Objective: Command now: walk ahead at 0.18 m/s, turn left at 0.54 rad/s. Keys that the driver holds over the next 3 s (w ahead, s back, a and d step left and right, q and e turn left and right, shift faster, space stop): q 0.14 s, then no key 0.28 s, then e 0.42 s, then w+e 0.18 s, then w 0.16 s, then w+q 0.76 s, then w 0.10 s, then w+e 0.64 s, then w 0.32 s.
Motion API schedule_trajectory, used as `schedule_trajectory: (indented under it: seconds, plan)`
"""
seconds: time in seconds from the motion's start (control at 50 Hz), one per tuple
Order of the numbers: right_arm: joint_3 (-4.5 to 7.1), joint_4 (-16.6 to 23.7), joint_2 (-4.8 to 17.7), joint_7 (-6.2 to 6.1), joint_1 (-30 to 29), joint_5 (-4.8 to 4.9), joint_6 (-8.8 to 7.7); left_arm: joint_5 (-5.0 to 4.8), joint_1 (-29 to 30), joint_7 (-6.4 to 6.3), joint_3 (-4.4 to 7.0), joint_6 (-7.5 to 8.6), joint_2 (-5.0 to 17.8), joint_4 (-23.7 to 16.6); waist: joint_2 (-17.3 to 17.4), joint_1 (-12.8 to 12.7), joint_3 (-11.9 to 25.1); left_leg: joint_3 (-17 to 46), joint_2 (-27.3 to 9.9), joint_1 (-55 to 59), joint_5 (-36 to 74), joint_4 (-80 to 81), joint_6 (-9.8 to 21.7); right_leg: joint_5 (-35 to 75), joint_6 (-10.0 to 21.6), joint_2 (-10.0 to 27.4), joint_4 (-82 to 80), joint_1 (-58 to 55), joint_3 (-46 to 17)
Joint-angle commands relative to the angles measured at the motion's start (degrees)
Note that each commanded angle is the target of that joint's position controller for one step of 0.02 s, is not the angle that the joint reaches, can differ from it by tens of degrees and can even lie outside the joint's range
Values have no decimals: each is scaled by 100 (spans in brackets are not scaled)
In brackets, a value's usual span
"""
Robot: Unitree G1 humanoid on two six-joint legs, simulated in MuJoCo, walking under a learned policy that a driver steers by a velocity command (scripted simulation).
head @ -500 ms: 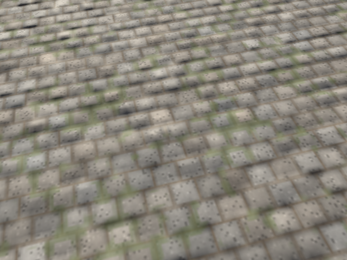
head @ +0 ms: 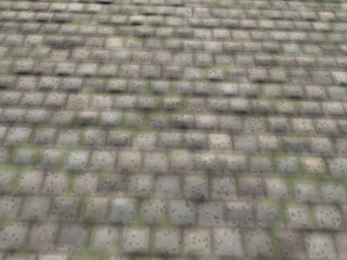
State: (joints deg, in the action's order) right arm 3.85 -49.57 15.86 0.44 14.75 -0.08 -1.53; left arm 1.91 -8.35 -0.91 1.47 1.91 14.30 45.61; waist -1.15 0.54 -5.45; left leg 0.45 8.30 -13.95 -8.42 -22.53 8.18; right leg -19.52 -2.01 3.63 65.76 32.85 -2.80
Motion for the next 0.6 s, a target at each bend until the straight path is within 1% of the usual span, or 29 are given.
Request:
schedule_trajectory:
  seconds: [0.02,0.08,0.12,0.16,0.24,0.28,0.3,0.32,0.34,0.36,0.38,0.4,0.42,0.44,0.46,0.48,0.5,0.52,0.56,0.58,0.6]
  plan:
    - [195,325,874,-38,234,-10,-50,2,-750,-15,111,-150,457,-148,298,-209,904,1021,-1427,385,4803,275,629,384,-171,-88,-427,-214,231]
    - [201,370,876,-90,411,6,62,-21,-286,-30,123,-208,547,-353,486,-8,973,1225,-1346,651,4398,137,350,712,-208,-79,-881,37,176]
    - [219,407,908,-127,521,-9,133,-47,-27,-38,119,-236,591,-464,543,112,959,1485,-1393,862,4037,71,270,790,-202,-88,-1117,186,95]
    - [225,444,912,-155,579,-46,182,-71,118,-51,111,-245,628,-525,564,177,905,1703,-1491,1095,3858,6,293,723,-168,-110,-1361,296,32]
    - [189,465,840,-172,607,-134,224,-120,186,-81,83,-199,670,-556,631,258,774,1910,-1647,1288,4179,-249,389,364,28,-238,-1949,-38,27]
    - [175,482,856,-176,507,-146,245,-148,76,-97,77,-167,699,-540,653,217,720,2033,-1674,1237,4260,-424,361,154,169,-336,-2411,-461,43]
    - [165,500,860,-183,396,-134,253,-162,-67,-106,76,-149,704,-506,669,141,689,2086,-1640,1127,4141,-508,285,142,244,-378,-2802,-813,53]
    - [150,520,860,-193,243,-91,257,-158,-279,-117,76,-126,692,-446,650,-5,660,2107,-1535,959,3852,-640,145,403,318,-416,-3429,-1298,93]
    - [118,561,833,-206,49,-6,237,-105,-561,-139,76,-73,680,-373,540,-229,687,2081,-1341,628,3404,-900,-85,1248,416,-332,-4323,-2058,12]
    - [29,656,590,-202,171,34,185,-35,-733,-192,116,-16,956,-385,-155,-186,1033,1750,-978,236,2161,-1547,-385,2800,652,565,-4622,-2910,-868]
    - [-2,601,375,-228,801,24,213,-102,-520,-184,167,-70,1369,-504,-1242,134,1195,907,34,-492,-1890,-2515,-622,5630,1532,1892,-4417,-3371,-2208]
    - [74,460,731,-268,783,-87,317,-191,-770,-137,79,-122,1008,-393,-925,-31,1430,720,31,-512,-3164,-3254,-663,5711,2083,2148,-4413,-3014,-2582]
    - [96,382,766,-257,578,-95,371,-168,-652,-101,13,-110,801,-393,-429,1,1057,853,-72,-569,-2884,-3627,-711,5094,2007,1798,-4511,-2726,-2154]
    - [56,316,629,-233,408,-88,411,-129,-401,-88,-68,-105,581,-378,-265,65,871,974,-193,-435,-2501,-3469,-774,4312,1696,1370,-4638,-2418,-1687]
    - [2,277,491,-196,349,-63,457,-93,-172,-90,-134,-102,464,-360,-487,173,748,957,-336,-254,-2235,-3029,-854,3669,1384,1027,-4816,-2238,-1331]
    - [-39,239,447,-160,354,-75,493,-86,-48,-96,-122,-107,539,-309,-838,249,666,693,-436,-104,-2042,-2604,-944,3373,1210,721,-4877,-2179,-1098]
    - [-61,173,460,-159,328,-77,506,-80,-63,-79,-76,-131,680,-254,-977,226,650,388,-417,-62,-2011,-2258,-1013,3345,1130,505,-4815,-2273,-1010]
    - [-57,157,511,-185,206,-57,514,-97,-222,-61,-6,-156,852,-208,-952,111,695,234,-355,-116,-2039,-2071,-1055,3395,1154,473,-4728,-2464,-1118]
    - [-60,167,545,-236,-20,-19,524,-146,-558,-21,133,-199,1145,-99,-801,-53,785,211,-344,-336,-2005,-1958,-1072,3198,1291,609,-4689,-2762,-1482]
    - [-67,184,539,-254,-117,-9,518,-157,-630,-3,188,-218,1211,-64,-786,-89,792,228,-374,-446,-1965,-1948,-1058,2962,1339,658,-4720,-2811,-1645]
    - [-73,205,535,-268,-205,-3,503,-155,-646,10,227,-239,1220,-46,-792,-111,795,237,-401,-521,-1938,-1953,-1040,2699,1372,675,-4766,-2804,-1779]
